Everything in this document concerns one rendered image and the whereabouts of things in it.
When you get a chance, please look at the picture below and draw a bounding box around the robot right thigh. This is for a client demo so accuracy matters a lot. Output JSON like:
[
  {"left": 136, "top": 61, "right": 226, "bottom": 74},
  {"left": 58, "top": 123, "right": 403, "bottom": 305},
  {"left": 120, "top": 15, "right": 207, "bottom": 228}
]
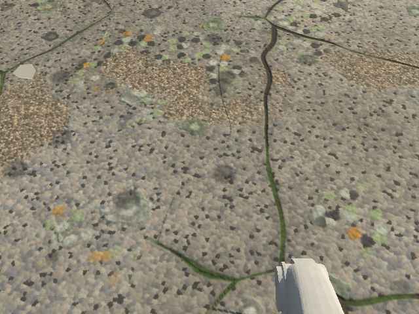
[{"left": 274, "top": 258, "right": 344, "bottom": 314}]

